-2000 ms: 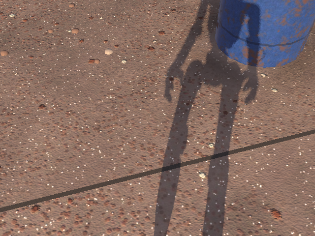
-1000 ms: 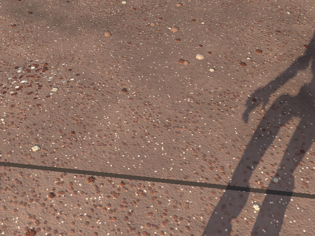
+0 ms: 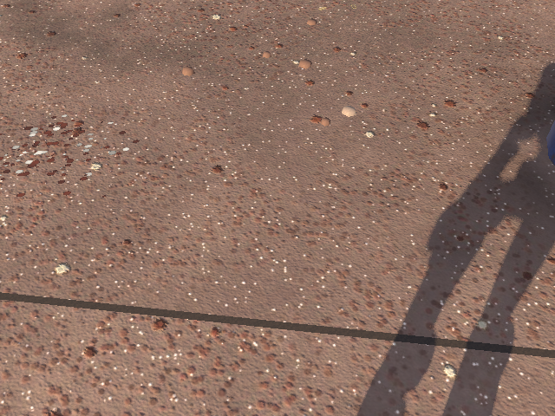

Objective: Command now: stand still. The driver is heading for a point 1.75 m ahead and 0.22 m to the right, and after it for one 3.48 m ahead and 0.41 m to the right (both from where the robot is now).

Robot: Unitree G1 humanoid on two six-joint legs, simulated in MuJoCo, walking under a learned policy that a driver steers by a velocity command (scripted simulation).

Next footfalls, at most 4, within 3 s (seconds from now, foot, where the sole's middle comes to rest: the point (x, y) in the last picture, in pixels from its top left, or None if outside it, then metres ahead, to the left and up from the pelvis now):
1.70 left None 0.43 0.02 -0.78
2.12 right None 0.41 -0.17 -0.78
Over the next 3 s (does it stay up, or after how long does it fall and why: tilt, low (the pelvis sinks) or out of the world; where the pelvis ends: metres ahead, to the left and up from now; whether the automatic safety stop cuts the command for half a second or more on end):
stays up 0.47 -0.08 -0.01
